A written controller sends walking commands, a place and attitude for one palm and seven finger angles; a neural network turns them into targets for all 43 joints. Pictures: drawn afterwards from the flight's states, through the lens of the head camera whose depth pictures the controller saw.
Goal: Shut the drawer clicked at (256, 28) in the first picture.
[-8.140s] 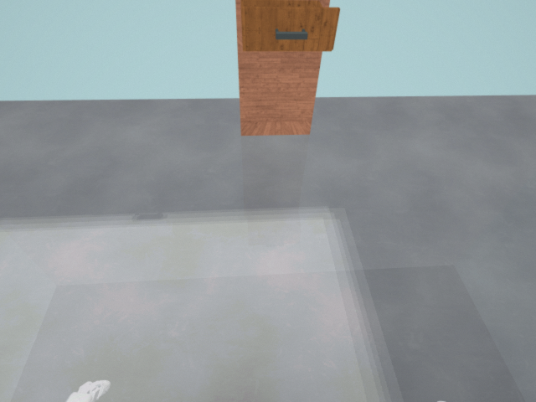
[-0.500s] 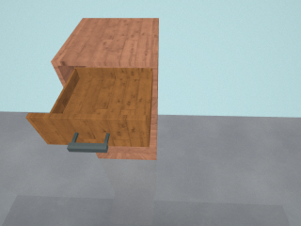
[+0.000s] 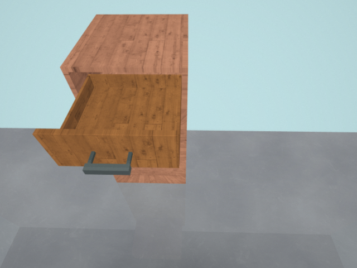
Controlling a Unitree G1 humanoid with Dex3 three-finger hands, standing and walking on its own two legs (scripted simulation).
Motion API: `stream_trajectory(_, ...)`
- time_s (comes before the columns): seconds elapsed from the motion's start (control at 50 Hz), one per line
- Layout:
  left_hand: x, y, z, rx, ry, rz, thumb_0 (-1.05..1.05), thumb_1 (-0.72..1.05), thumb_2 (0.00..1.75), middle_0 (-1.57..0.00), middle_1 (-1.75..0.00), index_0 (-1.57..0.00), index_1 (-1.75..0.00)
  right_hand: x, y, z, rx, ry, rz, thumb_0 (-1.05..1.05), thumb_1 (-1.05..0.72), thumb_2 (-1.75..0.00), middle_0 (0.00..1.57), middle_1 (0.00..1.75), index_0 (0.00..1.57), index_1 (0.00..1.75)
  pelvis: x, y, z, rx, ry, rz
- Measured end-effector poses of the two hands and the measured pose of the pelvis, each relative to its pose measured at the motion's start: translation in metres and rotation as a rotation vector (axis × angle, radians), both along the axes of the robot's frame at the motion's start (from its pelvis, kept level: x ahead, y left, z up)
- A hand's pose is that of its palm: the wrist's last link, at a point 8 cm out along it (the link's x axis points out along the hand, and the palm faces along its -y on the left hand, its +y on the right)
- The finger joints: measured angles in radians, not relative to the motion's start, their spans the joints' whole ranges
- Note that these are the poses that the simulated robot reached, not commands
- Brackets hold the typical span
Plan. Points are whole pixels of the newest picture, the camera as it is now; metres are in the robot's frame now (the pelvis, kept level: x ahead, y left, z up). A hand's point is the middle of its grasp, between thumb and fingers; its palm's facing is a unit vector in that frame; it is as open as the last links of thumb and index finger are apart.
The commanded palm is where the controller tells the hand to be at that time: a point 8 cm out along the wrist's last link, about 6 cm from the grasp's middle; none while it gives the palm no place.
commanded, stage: look again from close up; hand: left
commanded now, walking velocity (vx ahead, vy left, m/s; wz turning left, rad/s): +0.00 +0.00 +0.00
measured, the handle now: (109, 162) +0.39 +0.22 -0.04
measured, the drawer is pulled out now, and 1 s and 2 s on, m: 0.28 0.28 0.28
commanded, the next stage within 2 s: shuffle to correct the standing spot in 0.40 s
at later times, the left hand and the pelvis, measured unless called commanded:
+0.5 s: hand out of the picture -0.02 +0.22 -0.18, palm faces +0.02 -0.98 -0.19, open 7.4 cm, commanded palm none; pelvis +0.00 +0.05 +0.00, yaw +0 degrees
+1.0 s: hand out of the picture +0.02 +0.17 -0.19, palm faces +0.07 -0.98 -0.16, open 7.4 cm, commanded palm none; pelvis +0.07 +0.02 -0.01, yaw +0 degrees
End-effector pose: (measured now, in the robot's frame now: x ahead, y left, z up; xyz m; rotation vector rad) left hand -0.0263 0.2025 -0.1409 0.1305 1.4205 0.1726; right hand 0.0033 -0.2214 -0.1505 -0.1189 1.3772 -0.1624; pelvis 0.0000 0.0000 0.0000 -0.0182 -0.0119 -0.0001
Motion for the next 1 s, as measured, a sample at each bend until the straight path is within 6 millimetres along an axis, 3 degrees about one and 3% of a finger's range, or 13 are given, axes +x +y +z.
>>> stream_trajectory(0.1,0.007,0.029,-0.009,0.008,-0.036,-0.007,0.00,0.90,0.90,-0.20,-0.30,-0.20,-0.30,-0.007,0.020,-0.002,-0.005,-0.038,0.012,0.01,-0.92,-0.90,0.20,0.30,0.19,0.30,-0.006,0.018,-0.006,-0.004,-0.015,0.011)
stream_trajectory(0.24,0.021,0.056,-0.005,0.012,-0.089,-0.029,0.00,0.91,0.90,-0.20,-0.30,-0.20,-0.30,-0.026,0.049,0.000,0.019,-0.012,0.028,0.01,-0.92,-0.90,0.20,0.30,0.19,0.30,-0.011,0.038,-0.003,0.013,-0.011,0.000)
stream_trajectory(0.36,0.017,0.067,-0.003,0.011,-0.058,-0.037,0.00,0.91,0.90,-0.19,-0.30,-0.20,-0.30,-0.035,0.065,0.001,0.036,0.029,0.027,0.01,-0.91,-0.90,0.20,0.30,0.20,0.30,-0.011,0.048,-0.002,0.023,0.005,-0.002)
stream_trajectory(0.48,0.008,0.065,-0.004,-0.005,0.001,-0.026,0.00,0.91,0.90,-0.19,-0.30,-0.20,-0.30,-0.033,0.066,0.002,0.029,0.056,0.027,0.01,-0.91,-0.90,0.20,0.30,0.20,0.30,-0.003,0.052,-0.001,0.025,0.015,-0.004)
stream_trajectory(0.66,0.010,0.052,-0.012,-0.037,0.047,-0.025,0.00,0.91,0.90,-0.20,-0.30,-0.20,-0.30,-0.011,0.056,0.001,0.005,0.046,0.021,0.00,-0.90,-0.90,0.20,0.30,0.20,0.30,0.015,0.048,-0.004,0.032,0.007,-0.011)
stream_trajectory(0.86,0.048,0.027,-0.015,-0.027,0.023,-0.013,0.00,0.91,0.90,-0.20,-0.30,-0.20,-0.30,0.016,0.030,-0.010,0.012,0.071,0.013,0.00,-0.90,-0.90,0.20,0.30,0.20,0.30,0.051,0.022,-0.012,0.027,0.030,-0.005)
stream_trajectory(0.92,0.052,0.021,-0.017,-0.024,0.013,0.012,0.00,0.91,0.90,-0.20,-0.30,-0.20,-0.30,0.036,0.023,-0.009,0.005,0.072,0.035,0.00,-0.91,-0.90,0.20,0.30,0.19,0.30,0.061,0.016,-0.014,0.022,0.031,0.009)
stream_trajectory(1.0,0.044,0.015,-0.017,-0.035,0.054,0.040,0.00,0.91,0.90,-0.20,-0.30,-0.20,-0.30,0.082,0.012,-0.001,-0.033,0.026,0.071,0.01,-0.92,-0.90,0.20,0.30,0.20,0.30,0.074,0.015,-0.011,0.022,0.020,0.001)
